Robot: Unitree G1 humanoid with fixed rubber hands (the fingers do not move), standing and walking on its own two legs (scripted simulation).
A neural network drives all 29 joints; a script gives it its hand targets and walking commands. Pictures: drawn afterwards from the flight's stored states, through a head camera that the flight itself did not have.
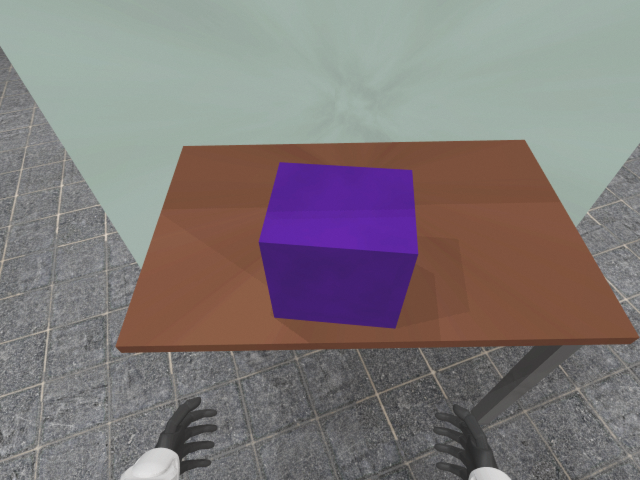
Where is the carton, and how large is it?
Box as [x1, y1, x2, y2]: [259, 162, 417, 328]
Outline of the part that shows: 280,162 259,239 259,245 274,317 394,328 417,256 411,170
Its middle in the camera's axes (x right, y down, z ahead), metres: +0.04 +0.01 +0.63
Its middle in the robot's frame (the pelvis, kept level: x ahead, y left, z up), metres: +0.46 +0.01 -0.02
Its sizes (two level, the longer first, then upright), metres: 0.207 0.164 0.206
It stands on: a table, 0.65 m high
